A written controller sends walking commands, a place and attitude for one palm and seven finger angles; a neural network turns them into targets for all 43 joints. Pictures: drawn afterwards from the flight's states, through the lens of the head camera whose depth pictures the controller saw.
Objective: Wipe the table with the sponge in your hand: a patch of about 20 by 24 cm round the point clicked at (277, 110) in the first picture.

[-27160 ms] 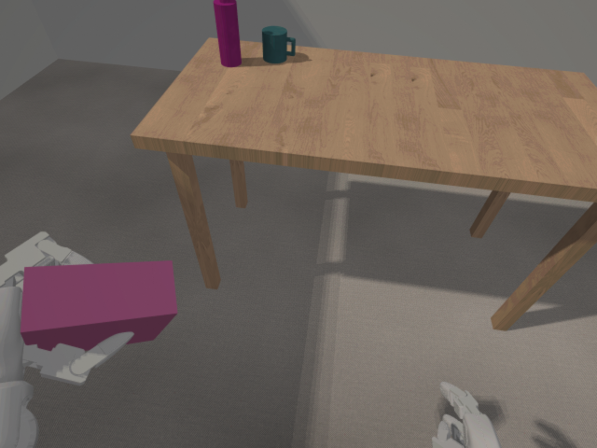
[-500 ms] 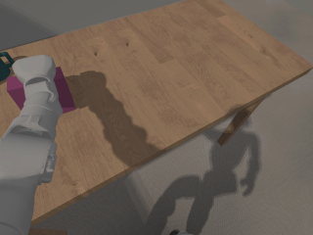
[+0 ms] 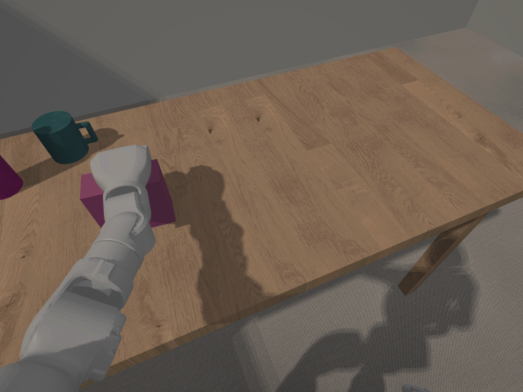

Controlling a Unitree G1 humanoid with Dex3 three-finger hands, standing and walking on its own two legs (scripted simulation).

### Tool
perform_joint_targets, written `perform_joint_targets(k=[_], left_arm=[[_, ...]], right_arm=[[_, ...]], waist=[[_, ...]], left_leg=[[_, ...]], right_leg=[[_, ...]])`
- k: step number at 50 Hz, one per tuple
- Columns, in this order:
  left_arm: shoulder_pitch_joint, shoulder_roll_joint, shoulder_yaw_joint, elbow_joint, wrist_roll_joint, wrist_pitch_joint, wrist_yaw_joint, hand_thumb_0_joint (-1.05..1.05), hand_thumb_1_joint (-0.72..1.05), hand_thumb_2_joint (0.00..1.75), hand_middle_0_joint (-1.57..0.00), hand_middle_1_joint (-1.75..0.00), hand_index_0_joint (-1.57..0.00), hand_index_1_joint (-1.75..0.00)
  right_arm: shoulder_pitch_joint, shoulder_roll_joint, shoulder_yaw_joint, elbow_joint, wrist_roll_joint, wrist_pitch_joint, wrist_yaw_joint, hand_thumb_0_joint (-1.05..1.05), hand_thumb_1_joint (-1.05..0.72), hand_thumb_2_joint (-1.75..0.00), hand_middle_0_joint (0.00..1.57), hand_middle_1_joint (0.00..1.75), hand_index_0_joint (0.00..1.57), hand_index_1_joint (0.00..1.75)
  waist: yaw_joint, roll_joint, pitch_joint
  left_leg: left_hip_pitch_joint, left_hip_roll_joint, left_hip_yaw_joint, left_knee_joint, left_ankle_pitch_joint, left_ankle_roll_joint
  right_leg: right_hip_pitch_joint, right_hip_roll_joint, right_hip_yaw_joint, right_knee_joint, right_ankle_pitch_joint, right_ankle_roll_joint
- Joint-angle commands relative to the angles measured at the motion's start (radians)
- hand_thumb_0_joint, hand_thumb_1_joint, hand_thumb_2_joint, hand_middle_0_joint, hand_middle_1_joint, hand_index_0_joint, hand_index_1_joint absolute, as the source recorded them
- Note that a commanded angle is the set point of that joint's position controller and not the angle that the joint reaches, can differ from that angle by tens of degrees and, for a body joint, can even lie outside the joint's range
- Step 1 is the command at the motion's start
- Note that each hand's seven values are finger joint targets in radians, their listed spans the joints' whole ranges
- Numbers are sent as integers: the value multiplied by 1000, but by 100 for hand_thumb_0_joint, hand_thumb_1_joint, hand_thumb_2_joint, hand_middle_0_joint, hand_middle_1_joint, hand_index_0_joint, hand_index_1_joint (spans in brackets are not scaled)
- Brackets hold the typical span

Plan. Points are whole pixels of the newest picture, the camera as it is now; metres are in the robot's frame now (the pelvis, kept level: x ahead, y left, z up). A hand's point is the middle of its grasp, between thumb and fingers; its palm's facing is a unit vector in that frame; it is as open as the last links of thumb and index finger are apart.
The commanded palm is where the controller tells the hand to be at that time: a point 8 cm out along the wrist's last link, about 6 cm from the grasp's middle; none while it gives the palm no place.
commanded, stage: wipe back along the third lane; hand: left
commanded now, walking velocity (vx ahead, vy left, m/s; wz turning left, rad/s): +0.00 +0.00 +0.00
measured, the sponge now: (135, 206) +0.42 +0.25 +0.02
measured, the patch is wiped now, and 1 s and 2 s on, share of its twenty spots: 1.00 1.00 1.00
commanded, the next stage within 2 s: slide back across to the middle lane in 1.84 s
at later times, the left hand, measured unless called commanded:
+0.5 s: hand (135, 222) +0.36 +0.22 +0.06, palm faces +0.00 +0.00 -1.00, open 9.3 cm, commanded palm +0.32 +0.20 +0.09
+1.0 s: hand (143, 243) +0.32 +0.20 +0.06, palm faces +0.02 -0.01 -1.00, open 9.3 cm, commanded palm +0.27 +0.18 +0.09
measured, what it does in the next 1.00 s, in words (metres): stands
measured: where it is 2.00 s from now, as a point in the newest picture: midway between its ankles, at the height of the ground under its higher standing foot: outside the picture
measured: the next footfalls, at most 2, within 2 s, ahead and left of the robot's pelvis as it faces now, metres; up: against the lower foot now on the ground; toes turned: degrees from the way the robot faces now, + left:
none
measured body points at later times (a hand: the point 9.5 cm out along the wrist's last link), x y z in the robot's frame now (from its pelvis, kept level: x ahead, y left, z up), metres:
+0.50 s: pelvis -0.01 +0.00 +0.00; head +0.00 -0.02 +0.45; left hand +0.35 +0.22 +0.11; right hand +0.18 -0.23 -0.10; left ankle -0.06 +0.11 -0.73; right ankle -0.03 -0.14 -0.73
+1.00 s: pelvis -0.02 -0.01 +0.00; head -0.03 -0.04 +0.45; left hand +0.32 +0.19 +0.11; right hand +0.18 -0.24 -0.10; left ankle -0.06 +0.11 -0.73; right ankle -0.03 -0.14 -0.73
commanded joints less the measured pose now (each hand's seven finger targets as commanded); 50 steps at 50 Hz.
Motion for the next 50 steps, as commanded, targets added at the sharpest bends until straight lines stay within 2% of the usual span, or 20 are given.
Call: perform_joint_targets(k=[1, 6, 7, 12, 15, 17, 19, 22, 25, 27, 28, 31, 32, 36, 37, 38, 42, 45, 47, 50], left_arm=[[-49, -27, -35, -143, -31, 46, -47, 0, 10, 130, -120, -160, -120, -160], [-34, -25, -45, -219, -41, 99, -57, 0, 10, 130, -120, -160, -120, -160], [-17, 10, -7, -240, -44, 105, -58, 0, 10, 130, -120, -160, -120, -160], [33, -13, -34, -295, -38, 129, -71, 0, 10, 130, -120, -160, -120, -160], [32, -66, -86, -320, -35, 137, -75, 0, 10, 130, -120, -160, -120, -160], [73, 6, -21, -337, -37, 141, -73, 0, 10, 130, -120, -160, -120, -160], [65, -43, -69, -363, -37, 143, -74, 0, 10, 130, -120, -160, -120, -160], [100, -24, -47, -376, -38, 152, -75, 0, 10, 130, -120, -160, -120, -160], [32, -59, -95, -381, -35, 166, -78, 0, 10, 130, -120, -160, -120, -160], [58, -5, -42, -373, -37, 172, -80, 0, 10, 130, -120, -160, -120, -160], [40, -57, -96, -389, -38, 170, -84, 0, 10, 130, -120, -160, -120, -160], [92, -77, -104, -381, -38, 160, -87, 0, 10, 130, -120, -160, -120, -160], [132, -34, -53, -393, -43, 156, -86, 0, 10, 130, -120, -160, -120, -160], [201, -102, -113, -449, -52, 146, -85, 0, 10, 130, -120, -160, -120, -160], [214, -57, -67, -462, -54, 148, -81, 0, 10, 130, -120, -160, -120, -160], [208, -106, -117, -476, -53, 151, -80, 0, 10, 130, -120, -160, -120, -160], [248, -93, -102, -516, -66, 174, -78, 0, 10, 130, -120, -160, -120, -160], [213, -138, -160, -524, -63, 189, -82, 0, 10, 130, -120, -160, -120, -160], [264, -69, -90, -541, -69, 195, -82, 0, 10, 130, -120, -160, -120, -160], [300, -133, -152, -567, -71, 195, -91, 0, 10, 130, -120, -160, -120, -160]], right_arm=[[-68, -127, -40, -129, 2, -11, -3, 0, -90, -90, 20, 30, 20, 30], [-135, -128, -24, -151, 10, 3, -15, 0, -90, -90, 20, 30, 20, 30], [-148, -129, -24, -157, 11, 4, -17, 0, -90, -90, 20, 30, 20, 30], [-187, -127, -12, -175, 12, 8, -22, 0, -90, -90, 20, 30, 20, 30], [-197, -118, -8, -182, 14, 7, -19, 0, -90, -90, 20, 30, 20, 30], [-212, -127, -5, -189, 12, 7, -22, 0, -90, -90, 20, 30, 20, 30], [-218, -118, -2, -196, 15, 6, -24, 0, -90, -90, 20, 30, 20, 30], [-241, -121, 0, -201, 17, 5, -23, 0, -90, -90, 20, 30, 20, 30], [-240, -118, 2, -198, 20, 4, -25, 0, -90, -90, 20, 30, 20, 30], [-253, -124, 4, -200, 19, 2, -30, 0, -90, -90, 20, 30, 20, 30], [-251, -118, 5, -204, 20, 0, -31, 0, -90, -90, 20, 30, 20, 30], [-245, -118, 3, -205, 19, -8, -28, 0, -90, -90, 20, 30, 20, 30], [-257, -122, 1, -210, 16, -10, -28, 0, -90, -90, 20, 30, 20, 30], [-259, -117, -2, -222, 21, -17, -15, 0, -90, -90, 20, 30, 20, 30], [-272, -120, -3, -224, 19, -16, -16, 0, -90, -90, 20, 30, 20, 30], [-269, -117, -3, -225, 21, -17, -13, 0, -90, -90, 20, 30, 20, 30], [-299, -118, -3, -230, 26, -19, -4, 0, -90, -90, 20, 30, 20, 30], [-301, -114, -1, -226, 30, -20, -4, 0, -90, -90, 20, 30, 20, 30], [-319, -119, 0, -234, 28, -20, -4, 0, -90, -90, 20, 30, 20, 30], [-321, -111, 3, -240, 30, -21, 1, 0, -90, -90, 20, 30, 20, 30]], waist=[[0, -100, -234], [7, -131, -192], [23, -131, -210], [32, -131, -193], [21, -120, -176], [44, -127, -191], [32, -123, -178], [47, -116, -149], [29, -101, -119], [49, -117, -116], [34, -111, -128], [41, -127, -124], [61, -141, -149], [54, -130, -137], [66, -145, -144], [51, -141, -133], [66, -141, -98], [47, -149, -70], [73, -155, -85], [61, -169, -90]], left_leg=[[165, -8, 34, -17, 648, 20], [158, -21, 38, -43, 585, 19], [163, -21, 34, -45, 596, 19], [178, -24, 32, -56, 573, 13], [192, -27, 33, -54, 566, 12], [179, -29, 30, -61, 535, 11], [179, -34, 39, -66, 507, 11], [170, -31, 28, -79, 474, 9], [170, -33, 27, -93, 404, 10], [155, -31, 21, -104, 379, 12], [166, -37, 29, -101, 369, 16], [160, -39, 30, -98, 369, 15], [154, -37, 25, -99, 375, 16], [156, -39, 35, -93, 371, 15], [148, -35, 25, -97, 367, 15], [155, -38, 34, -93, 365, 17], [148, -35, 28, -105, 341, 16], [159, -38, 37, -108, 311, 20], [151, -40, 34, -110, 311, 20], [163, -45, 45, -100, 329, 21]], right_leg=[[236, 22, -78, 18, 589, -70], [269, 17, -80, 10, 588, -73], [286, 16, -74, 10, 593, -76], [285, 16, -76, 7, 560, -79], [272, 16, -82, 9, 545, -81], [296, 16, -68, 6, 538, -85], [294, 13, -74, 7, 524, -83], [278, 16, -68, -4, 465, -89], [243, 19, -80, -14, 367, -89], [251, 19, -70, -22, 341, -93], [254, 17, -72, -20, 336, -88], [254, 20, -73, -15, 344, -90], [276, 21, -59, -17, 356, -92], [275, 20, -68, -10, 362, -88], [280, 24, -56, -14, 349, -91], [274, 21, -63, -10, 352, -87], [263, 25, -58, -22, 322, -90], [243, 23, -65, -28, 289, -85], [267, 23, -50, -30, 296, -87], [283, 18, -57, -19, 342, -81]])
